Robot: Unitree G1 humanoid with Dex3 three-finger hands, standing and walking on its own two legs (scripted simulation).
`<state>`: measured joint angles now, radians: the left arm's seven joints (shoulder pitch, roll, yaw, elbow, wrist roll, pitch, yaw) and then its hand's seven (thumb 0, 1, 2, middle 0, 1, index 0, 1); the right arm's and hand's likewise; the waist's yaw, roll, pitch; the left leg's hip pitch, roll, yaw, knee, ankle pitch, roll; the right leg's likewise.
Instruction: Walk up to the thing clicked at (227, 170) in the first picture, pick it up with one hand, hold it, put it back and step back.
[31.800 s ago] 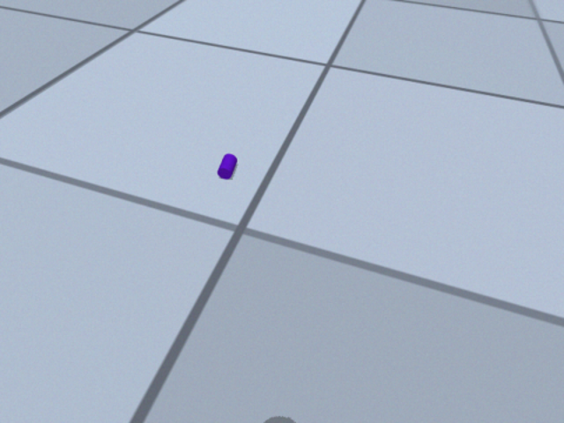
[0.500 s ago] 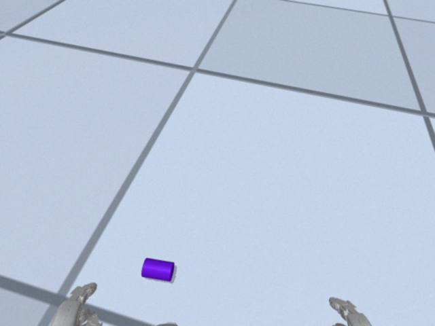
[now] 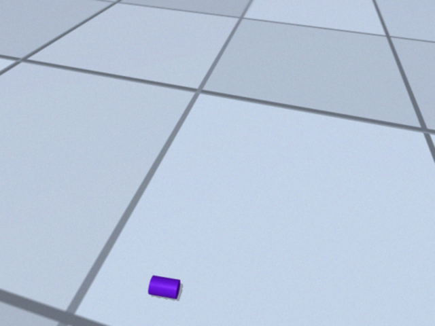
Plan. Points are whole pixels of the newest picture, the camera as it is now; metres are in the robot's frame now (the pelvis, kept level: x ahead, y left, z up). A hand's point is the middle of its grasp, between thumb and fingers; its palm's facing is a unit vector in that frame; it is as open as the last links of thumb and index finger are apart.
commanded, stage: stand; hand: left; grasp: from above
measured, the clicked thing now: (164, 287) +0.43 +0.22 -0.73
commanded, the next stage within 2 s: step back in 1.82 s
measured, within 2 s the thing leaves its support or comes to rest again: neither
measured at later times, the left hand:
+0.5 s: hand out of the picture +0.04 +0.23 -0.16, palm faces +0.01 -0.95 -0.33, open 7.4 cm
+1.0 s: hand out of the picture +0.07 +0.23 -0.15, palm faces +0.01 -0.94 -0.33, open 7.4 cm
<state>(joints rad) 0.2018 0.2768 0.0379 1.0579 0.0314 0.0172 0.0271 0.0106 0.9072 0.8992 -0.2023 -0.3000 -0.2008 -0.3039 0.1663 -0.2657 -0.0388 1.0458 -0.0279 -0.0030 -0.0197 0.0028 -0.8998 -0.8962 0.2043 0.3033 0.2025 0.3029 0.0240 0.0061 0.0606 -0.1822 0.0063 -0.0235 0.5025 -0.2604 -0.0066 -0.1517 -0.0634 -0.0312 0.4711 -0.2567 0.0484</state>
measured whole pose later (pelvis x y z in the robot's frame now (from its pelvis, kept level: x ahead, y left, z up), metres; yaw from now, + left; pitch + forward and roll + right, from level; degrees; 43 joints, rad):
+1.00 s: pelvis +0.00 -0.02 +0.01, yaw +0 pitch -4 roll +0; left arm 0.11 0.31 0.03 1.15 0.02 0.00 0.01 0.01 0.91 0.90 -0.20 -0.30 -0.20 -0.30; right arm 0.12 -0.32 -0.01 1.14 -0.02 -0.01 -0.01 0.00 -0.90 -0.90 0.20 0.30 0.20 0.30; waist 0.00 0.01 0.06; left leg -0.11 0.03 -0.03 0.35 -0.18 -0.03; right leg -0.10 -0.04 -0.04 0.34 -0.19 0.02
